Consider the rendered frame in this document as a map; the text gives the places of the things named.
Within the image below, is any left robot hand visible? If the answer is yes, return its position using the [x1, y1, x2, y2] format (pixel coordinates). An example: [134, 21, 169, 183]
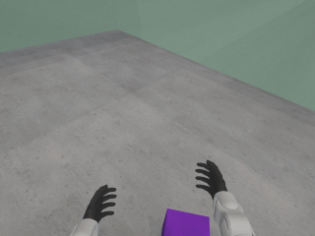
[83, 184, 117, 223]

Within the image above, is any right robot hand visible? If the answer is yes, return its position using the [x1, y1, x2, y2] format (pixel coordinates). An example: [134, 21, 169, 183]
[195, 160, 227, 199]

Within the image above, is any carton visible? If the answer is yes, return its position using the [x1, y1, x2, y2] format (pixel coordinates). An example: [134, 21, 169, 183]
[161, 208, 211, 236]

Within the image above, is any robot right forearm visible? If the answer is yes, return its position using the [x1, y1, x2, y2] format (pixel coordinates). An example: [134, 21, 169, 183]
[213, 191, 255, 236]

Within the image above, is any robot left forearm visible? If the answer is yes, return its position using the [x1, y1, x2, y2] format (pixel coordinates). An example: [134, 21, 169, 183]
[68, 218, 98, 236]

